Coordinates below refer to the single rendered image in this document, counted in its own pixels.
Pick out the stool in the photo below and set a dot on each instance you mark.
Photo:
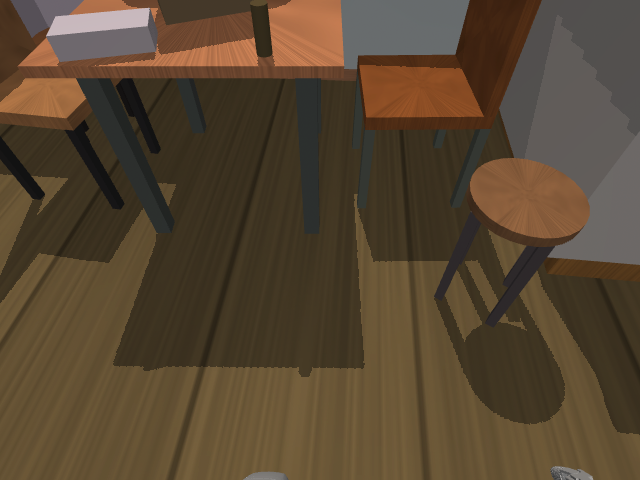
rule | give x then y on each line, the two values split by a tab
39	37
525	202

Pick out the table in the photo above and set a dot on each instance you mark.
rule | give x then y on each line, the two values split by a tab
307	44

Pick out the chair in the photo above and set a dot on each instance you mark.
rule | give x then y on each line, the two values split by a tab
440	92
56	103

